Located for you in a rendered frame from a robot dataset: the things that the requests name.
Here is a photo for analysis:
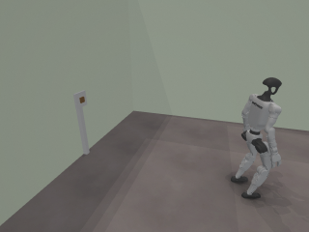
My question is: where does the robot right hand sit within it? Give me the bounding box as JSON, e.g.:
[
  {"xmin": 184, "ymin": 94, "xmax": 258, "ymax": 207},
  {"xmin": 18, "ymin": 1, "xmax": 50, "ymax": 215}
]
[{"xmin": 270, "ymin": 153, "xmax": 282, "ymax": 168}]

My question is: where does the robot head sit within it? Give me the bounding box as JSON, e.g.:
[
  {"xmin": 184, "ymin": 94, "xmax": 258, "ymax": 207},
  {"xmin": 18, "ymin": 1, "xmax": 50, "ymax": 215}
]
[{"xmin": 257, "ymin": 77, "xmax": 282, "ymax": 102}]

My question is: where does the robot left hand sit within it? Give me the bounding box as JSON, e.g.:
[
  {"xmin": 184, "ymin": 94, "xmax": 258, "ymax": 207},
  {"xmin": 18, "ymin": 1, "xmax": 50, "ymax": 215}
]
[{"xmin": 242, "ymin": 127, "xmax": 251, "ymax": 132}]

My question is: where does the panel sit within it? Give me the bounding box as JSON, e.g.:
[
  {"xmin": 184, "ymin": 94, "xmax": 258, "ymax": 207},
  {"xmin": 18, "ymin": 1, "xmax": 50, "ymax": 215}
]
[{"xmin": 73, "ymin": 90, "xmax": 90, "ymax": 155}]

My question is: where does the robot right upper arm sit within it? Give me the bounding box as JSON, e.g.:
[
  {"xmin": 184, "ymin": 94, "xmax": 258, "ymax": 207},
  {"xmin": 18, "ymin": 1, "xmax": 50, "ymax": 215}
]
[{"xmin": 264, "ymin": 102, "xmax": 282, "ymax": 133}]

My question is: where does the right robot thigh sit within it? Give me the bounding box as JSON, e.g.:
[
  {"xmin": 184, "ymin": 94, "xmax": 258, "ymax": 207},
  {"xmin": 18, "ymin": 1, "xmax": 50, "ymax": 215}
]
[{"xmin": 254, "ymin": 139, "xmax": 271, "ymax": 174}]

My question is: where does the button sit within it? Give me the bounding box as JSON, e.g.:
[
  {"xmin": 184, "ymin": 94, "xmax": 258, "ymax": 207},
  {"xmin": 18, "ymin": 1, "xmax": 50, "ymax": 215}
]
[{"xmin": 79, "ymin": 97, "xmax": 85, "ymax": 103}]

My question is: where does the robot left forearm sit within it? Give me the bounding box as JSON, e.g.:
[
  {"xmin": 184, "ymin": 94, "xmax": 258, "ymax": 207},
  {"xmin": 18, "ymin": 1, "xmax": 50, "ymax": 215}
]
[{"xmin": 241, "ymin": 113, "xmax": 250, "ymax": 128}]

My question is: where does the robot left upper arm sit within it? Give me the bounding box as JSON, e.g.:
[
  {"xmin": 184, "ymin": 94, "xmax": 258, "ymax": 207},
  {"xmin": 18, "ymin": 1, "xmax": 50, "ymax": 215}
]
[{"xmin": 241, "ymin": 94, "xmax": 260, "ymax": 117}]

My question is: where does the robot right forearm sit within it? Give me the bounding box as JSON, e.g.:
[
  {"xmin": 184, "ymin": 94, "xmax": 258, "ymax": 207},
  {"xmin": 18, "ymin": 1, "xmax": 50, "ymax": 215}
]
[{"xmin": 266, "ymin": 128, "xmax": 278, "ymax": 155}]

